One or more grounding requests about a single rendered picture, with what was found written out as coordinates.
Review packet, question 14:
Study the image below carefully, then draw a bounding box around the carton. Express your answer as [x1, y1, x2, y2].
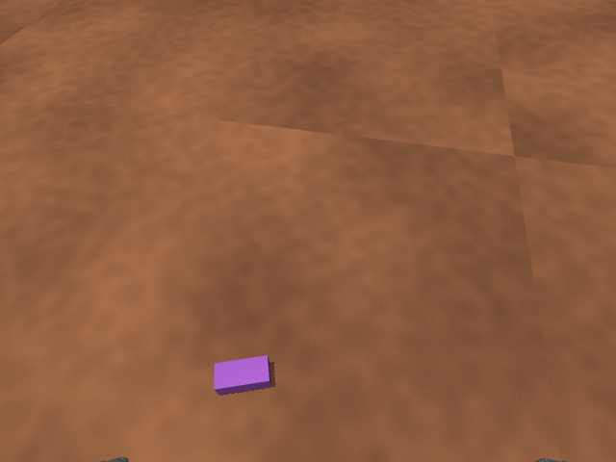
[215, 355, 271, 395]

